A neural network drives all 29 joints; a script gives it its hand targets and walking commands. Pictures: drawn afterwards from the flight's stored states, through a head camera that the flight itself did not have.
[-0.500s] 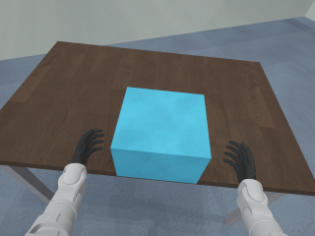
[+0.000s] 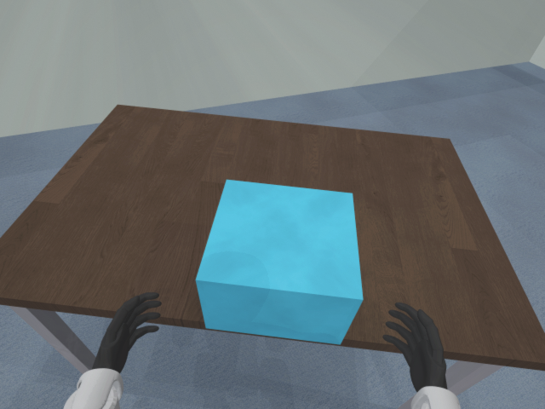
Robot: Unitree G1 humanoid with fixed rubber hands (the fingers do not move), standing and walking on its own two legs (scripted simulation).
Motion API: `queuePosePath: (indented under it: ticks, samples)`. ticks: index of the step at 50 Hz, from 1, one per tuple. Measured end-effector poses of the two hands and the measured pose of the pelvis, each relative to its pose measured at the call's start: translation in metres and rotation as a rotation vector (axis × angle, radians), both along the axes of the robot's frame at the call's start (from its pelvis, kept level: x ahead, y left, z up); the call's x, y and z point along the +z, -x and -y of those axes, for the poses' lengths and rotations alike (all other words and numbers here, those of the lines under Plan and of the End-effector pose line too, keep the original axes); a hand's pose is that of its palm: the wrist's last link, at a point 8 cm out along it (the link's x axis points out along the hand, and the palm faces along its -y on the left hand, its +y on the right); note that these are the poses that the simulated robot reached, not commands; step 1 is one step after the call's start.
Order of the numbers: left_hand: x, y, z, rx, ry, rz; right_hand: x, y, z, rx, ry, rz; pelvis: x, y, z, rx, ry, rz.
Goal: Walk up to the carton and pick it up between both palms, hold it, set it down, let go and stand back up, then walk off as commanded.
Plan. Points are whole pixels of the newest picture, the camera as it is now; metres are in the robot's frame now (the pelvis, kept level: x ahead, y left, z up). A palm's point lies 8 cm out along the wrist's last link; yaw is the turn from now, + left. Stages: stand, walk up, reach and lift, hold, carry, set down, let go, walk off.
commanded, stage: set down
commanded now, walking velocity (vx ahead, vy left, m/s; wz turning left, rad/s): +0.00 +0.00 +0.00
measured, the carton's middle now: (281, 258) +0.42 +0.01 -0.03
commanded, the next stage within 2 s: let go in 1.96 s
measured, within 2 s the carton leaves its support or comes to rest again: neither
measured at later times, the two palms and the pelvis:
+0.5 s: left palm (108, 382) +0.19 +0.24 -0.02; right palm (425, 396) +0.19 -0.19 -0.02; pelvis +0.01 +0.00 +0.00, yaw +0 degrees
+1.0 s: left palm (114, 384) +0.19 +0.24 -0.04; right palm (427, 408) +0.19 -0.20 -0.04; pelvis +0.01 +0.00 +0.00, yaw +0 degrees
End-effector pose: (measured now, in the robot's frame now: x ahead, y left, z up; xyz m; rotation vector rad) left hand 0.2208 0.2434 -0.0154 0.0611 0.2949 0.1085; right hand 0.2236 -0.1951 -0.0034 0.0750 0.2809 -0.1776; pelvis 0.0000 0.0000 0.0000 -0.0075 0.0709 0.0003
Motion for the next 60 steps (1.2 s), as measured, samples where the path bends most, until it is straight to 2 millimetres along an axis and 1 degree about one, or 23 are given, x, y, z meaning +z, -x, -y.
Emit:
queuePosePath:
  ticks: [4,11,19,29,42,53,60]
  samples:
    - [0.001,0.008,-0.002,0.004,0.0,-0.004,0.002,0.01,-0.002,-0.007,-0.002,-0.002,0.001,-0.002,-0.001,0.001,0.0,0.013]
    - [0.003,0.021,-0.004,0.017,0.0,-0.015,0.002,0.02,-0.004,-0.005,-0.003,-0.018,0.002,-0.005,-0.002,0.001,-0.002,0.031]
    - [-0.005,0.035,-0.002,0.026,0.005,-0.081,-0.005,0.026,-0.006,0.017,0.02,-0.067,0.002,-0.004,0.0,0.001,-0.004,0.038]
    - [-0.012,0.034,0.002,0.027,0.008,-0.148,-0.018,0.031,-0.003,0.029,0.048,-0.139,0.003,-0.006,0.002,0.001,-0.007,0.036]
    - [-0.018,0.032,0.005,0.028,0.011,-0.209,-0.026,0.034,0.002,0.026,0.059,-0.183,0.004,-0.011,0.003,0.001,-0.009,0.039]
    - [-0.025,0.034,0.005,0.035,0.018,-0.273,-0.039,0.041,0.007,0.04,0.086,-0.253,0.004,-0.013,0.004,0.001,-0.01,0.038]
    - [-0.03,0.036,0.005,0.04,0.023,-0.315,-0.044,0.042,0.006,0.051,0.095,-0.282,0.004,-0.014,0.004,0.001,-0.01,0.036]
